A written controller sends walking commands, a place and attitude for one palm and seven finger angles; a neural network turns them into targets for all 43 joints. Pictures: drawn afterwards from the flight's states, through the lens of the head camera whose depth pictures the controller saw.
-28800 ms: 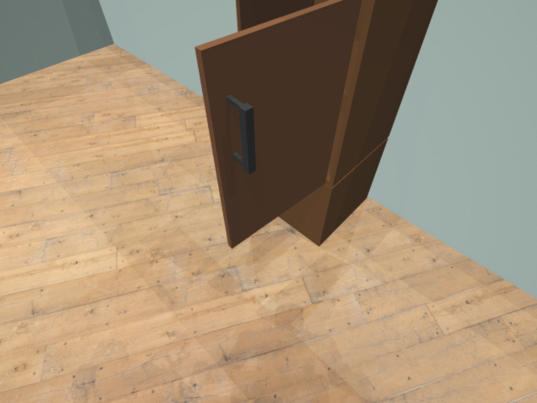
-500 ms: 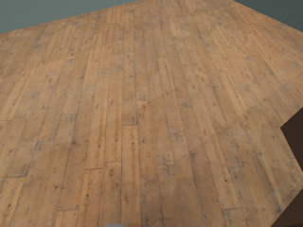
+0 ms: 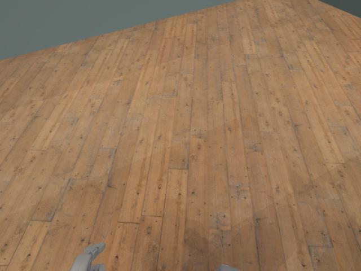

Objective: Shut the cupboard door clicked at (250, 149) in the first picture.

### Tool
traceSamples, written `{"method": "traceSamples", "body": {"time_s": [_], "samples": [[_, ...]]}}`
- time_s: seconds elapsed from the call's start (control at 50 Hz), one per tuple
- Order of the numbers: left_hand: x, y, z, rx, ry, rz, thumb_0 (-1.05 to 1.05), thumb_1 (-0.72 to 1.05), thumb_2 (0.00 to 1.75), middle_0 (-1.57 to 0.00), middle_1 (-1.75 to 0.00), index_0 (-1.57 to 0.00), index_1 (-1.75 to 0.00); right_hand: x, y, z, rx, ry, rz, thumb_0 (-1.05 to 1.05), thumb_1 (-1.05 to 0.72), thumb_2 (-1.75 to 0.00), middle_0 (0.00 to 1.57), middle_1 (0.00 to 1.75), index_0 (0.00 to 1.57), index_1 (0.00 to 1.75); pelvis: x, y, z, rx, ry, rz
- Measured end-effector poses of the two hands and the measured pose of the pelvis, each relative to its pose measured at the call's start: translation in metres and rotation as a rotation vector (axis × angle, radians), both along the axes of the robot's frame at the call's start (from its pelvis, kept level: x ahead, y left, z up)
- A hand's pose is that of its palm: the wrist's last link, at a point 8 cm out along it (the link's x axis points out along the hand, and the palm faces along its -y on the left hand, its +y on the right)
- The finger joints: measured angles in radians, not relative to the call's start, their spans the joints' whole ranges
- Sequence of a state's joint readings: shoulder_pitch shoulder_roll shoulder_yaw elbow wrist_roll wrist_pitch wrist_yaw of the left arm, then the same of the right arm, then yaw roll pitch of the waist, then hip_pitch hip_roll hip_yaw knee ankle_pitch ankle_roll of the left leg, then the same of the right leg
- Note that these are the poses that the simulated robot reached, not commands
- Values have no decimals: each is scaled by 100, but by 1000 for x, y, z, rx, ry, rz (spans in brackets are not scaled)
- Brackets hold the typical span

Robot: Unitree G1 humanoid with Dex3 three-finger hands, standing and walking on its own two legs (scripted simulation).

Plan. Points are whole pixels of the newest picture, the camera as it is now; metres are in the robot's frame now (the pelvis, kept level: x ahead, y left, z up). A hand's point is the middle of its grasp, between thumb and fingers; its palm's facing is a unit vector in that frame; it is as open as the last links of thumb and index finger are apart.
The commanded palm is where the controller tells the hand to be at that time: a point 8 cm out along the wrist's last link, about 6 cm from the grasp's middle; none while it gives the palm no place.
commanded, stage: walk to a spot facing it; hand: left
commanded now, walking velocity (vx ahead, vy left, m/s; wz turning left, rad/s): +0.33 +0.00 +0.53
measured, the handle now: out of the picture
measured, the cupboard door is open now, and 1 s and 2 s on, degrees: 54 54 54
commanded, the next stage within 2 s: turn to face it in 0.42 s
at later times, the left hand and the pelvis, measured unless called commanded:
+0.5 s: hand out of the picture +0.10 +0.25 -0.18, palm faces +0.33 -0.92 -0.20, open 7.4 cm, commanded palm none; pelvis +0.18 +0.06 -0.01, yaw +15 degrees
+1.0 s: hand (105, 187) +0.37 +0.25 -0.15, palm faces +0.14 -0.97 -0.22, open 7.3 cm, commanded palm none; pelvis +0.33 +0.07 +0.01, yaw +5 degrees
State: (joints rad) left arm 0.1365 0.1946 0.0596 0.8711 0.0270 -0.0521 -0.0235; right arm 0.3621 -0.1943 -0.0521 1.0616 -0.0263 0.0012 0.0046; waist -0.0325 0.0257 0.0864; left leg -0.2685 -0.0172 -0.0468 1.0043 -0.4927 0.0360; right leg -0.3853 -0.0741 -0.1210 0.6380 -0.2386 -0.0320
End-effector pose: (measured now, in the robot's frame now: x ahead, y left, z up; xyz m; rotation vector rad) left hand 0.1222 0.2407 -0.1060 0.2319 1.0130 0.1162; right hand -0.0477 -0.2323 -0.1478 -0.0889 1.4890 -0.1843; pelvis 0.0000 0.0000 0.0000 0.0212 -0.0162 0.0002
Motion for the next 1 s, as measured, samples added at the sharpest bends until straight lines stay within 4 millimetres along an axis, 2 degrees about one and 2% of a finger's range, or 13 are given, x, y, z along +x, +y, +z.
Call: {"method": "traceSamples", "body": {"time_s": [0.1,0.2,0.28,0.38,0.44,0.48,0.52,0.62,0.7,0.8,0.84,0.88,1.0], "samples": [[-17,-16,-1,-37,101,104,0,91,90,-19,-30,-20,-30,88,-18,18,-23,-99,69,1,-91,-90,20,30,20,30,37,-7,15,-11,12,68],[-39,-8,-5,-49,188,235,-1,94,90,-20,-30,-21,-30,187,-14,35,-28,-198,183,1,-91,-90,20,30,20,30,73,-7,22,-21,24,140],[-60,-4,-14,-80,284,317,0,93,90,-20,-30,-20,-30,272,9,41,-20,-277,301,1,-91,-90,20,30,20,30,102,4,20,-32,22,190],[-79,8,-31,-125,408,414,0,92,90,-20,-30,-20,-30,376,59,43,-18,-399,443,1,-91,-90,20,30,20,30,143,33,6,-31,9,236],[-74,26,-45,-140,464,438,0,91,90,-20,-30,-20,-30,420,84,37,-35,-491,484,1,-91,-90,20,30,20,30,165,54,-10,-42,2,253],[-55,42,-46,-124,449,448,1,91,90,-20,-30,-20,-30,430,94,38,-42,-492,496,1,-91,-90,20,30,20,30,176,61,-9,-33,-2,260],[-26,57,-42,-107,396,449,1,91,90,-19,-30,-20,-30,433,100,39,-44,-462,498,1,-91,-90,20,30,20,30,187,66,-3,-29,1,271],[56,81,-21,-75,244,423,1,91,90,-19,-30,-20,-30,421,111,35,-18,-345,464,1,-90,-90,20,30,20,30,219,75,12,-23,7,284],[114,84,-11,-70,191,379,0,91,90,-19,-30,-20,-30,414,100,32,-27,-275,388,0,-94,-90,20,30,21,30,247,77,17,-16,3,260],[174,73,-13,-66,184,299,0,91,90,-19,-30,-20,-30,409,81,15,-23,-189,288,1,-92,-90,20,30,21,30,284,71,11,-7,-4,191],[194,69,-20,-53,184,267,0,91,90,-19,-30,-20,-30,412,71,3,-20,-166,244,1,-92,-90,20,30,21,30,299,66,1,3,5,160],[207,63,-22,-49,198,244,0,91,90,-19,-30,-20,-30,416,64,-2,-28,-143,213,1,-91,-90,20,30,20,30,306,65,-1,-14,13,137],[231,61,-14,-46,247,212,0,91,90,-20,-30,-20,-30,443,60,18,-56,-168,170,1,-91,-90,20,30,20,30,325,67,13,-15,41,86]]}}
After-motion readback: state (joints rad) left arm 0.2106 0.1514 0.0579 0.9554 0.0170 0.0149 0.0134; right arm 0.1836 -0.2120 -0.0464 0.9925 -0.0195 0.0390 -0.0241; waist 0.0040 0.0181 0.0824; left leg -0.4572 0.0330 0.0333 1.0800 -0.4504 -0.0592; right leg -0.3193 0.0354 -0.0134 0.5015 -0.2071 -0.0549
